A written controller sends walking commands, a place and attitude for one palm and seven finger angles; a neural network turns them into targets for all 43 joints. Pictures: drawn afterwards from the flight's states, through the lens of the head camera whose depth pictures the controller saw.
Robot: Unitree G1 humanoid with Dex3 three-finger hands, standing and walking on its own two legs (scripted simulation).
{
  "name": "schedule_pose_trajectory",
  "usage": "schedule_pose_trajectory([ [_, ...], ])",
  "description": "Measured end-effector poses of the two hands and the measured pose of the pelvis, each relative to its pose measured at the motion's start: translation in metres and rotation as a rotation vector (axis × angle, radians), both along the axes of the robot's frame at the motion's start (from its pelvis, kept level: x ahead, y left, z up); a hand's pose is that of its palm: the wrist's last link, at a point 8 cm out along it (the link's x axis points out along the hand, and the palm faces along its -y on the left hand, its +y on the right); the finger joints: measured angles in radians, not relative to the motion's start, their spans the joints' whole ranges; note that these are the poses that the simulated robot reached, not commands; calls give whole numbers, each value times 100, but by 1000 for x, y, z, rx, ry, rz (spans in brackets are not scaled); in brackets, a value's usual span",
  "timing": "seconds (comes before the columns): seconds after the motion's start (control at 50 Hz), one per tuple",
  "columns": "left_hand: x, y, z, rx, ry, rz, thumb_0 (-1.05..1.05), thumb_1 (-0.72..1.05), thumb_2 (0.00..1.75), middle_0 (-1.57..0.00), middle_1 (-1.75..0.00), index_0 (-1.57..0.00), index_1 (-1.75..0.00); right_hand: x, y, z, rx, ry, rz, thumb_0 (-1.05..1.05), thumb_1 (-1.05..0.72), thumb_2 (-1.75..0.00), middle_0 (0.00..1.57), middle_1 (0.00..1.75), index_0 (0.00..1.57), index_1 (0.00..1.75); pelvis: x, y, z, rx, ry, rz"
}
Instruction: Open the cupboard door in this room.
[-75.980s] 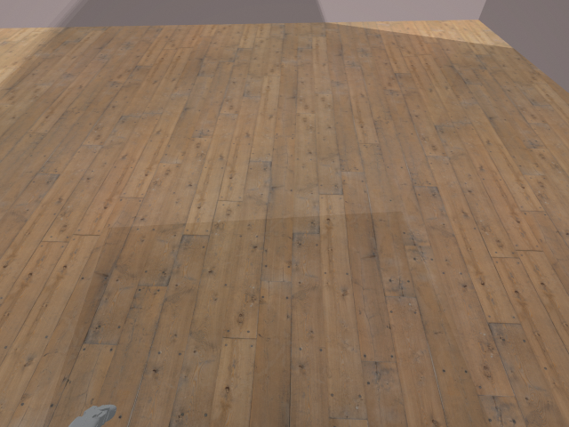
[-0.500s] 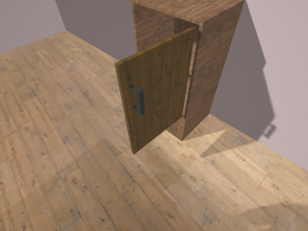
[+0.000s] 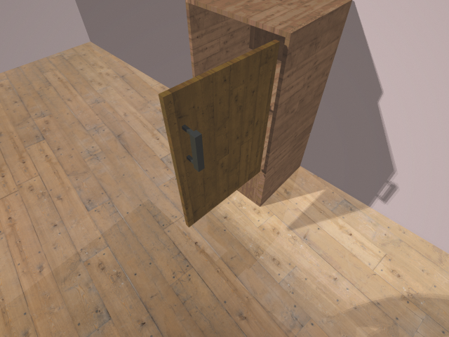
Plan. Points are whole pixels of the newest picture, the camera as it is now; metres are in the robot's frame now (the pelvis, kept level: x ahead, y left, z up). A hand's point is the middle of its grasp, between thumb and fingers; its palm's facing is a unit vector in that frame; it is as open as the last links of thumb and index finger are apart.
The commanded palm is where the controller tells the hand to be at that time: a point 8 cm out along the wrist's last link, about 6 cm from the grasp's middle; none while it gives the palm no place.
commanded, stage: look to check the result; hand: left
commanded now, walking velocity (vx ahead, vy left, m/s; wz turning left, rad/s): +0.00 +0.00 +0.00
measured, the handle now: (192, 148) +0.58 +0.12 -0.05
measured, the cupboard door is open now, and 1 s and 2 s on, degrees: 86 86 86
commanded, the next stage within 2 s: stand and wait in 0.44 s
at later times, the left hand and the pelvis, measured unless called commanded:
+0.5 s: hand out of the picture +0.00 +0.15 -0.17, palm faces +0.05 -0.98 -0.18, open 7.4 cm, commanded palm none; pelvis +0.01 -0.01 +0.00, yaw +0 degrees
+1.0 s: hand out of the picture +0.01 +0.16 -0.17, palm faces +0.04 -0.98 -0.19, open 7.4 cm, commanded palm none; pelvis +0.02 -0.01 +0.00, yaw -1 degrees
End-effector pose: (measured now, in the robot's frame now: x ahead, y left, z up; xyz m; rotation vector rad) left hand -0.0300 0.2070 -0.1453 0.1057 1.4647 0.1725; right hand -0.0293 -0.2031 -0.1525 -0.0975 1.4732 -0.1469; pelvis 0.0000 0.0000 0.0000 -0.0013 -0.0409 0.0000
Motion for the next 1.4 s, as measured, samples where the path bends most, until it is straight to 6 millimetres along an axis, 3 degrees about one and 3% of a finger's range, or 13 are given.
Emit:
schedule_pose_trajectory([
  [0.18,0,-3,2,2,15,3,0,91,89,-19,-29,-20,-30,17,-4,-1,-1,-23,12,0,-91,-90,20,30,20,30,5,-2,0,3,2,-2],
  [0.42,17,-6,2,7,-12,-5,0,91,89,-19,-29,-20,-30,29,-13,0,-12,-35,18,0,-91,-90,20,30,20,30,12,-7,1,8,4,-3],
  [0.64,29,-7,2,12,-29,-13,0,91,89,-19,-29,-20,-30,33,-17,1,-16,-35,10,0,-91,-90,20,30,20,30,17,-10,1,8,3,-8],
  [1.4,42,8,6,34,-37,-38,0,91,89,-19,-29,-20,-30,46,-24,3,-34,-56,15,0,-91,-90,20,30,20,30,24,-6,2,13,6,-19],
])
